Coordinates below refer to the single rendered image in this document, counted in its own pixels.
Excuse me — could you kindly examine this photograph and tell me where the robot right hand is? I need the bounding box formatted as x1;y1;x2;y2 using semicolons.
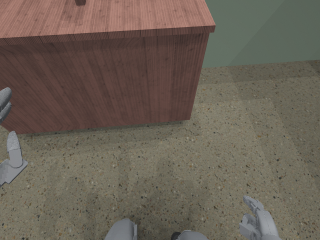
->
239;195;279;240

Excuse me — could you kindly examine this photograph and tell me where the left robot thigh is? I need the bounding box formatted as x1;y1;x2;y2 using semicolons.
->
104;220;138;240

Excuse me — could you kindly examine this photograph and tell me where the robot left hand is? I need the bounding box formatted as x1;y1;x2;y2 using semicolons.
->
0;87;28;187

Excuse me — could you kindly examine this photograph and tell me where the counter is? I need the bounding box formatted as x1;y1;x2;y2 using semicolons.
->
0;0;216;135

